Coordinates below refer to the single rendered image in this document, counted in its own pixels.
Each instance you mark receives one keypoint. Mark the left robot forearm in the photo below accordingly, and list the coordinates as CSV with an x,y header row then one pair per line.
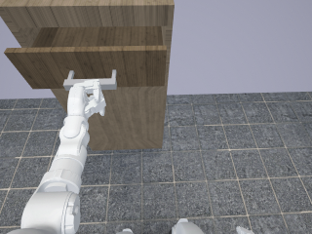
x,y
69,162

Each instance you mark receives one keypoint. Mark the robot left shin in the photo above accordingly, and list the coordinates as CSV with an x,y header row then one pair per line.
x,y
127,229

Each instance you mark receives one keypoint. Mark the robot left upper arm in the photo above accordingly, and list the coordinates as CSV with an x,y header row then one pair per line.
x,y
55,212

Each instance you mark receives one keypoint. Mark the drawer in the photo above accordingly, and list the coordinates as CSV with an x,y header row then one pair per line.
x,y
136,53

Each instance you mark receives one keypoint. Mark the cabinet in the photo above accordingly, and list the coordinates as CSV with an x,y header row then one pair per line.
x,y
134,117

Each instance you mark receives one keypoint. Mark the robot right thigh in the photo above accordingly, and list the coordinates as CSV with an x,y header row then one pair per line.
x,y
186,227

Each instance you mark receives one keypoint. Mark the robot left hand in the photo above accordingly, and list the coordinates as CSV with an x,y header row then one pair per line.
x,y
80,104

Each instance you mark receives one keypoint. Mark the handle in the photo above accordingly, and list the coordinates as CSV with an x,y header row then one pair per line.
x,y
105,83

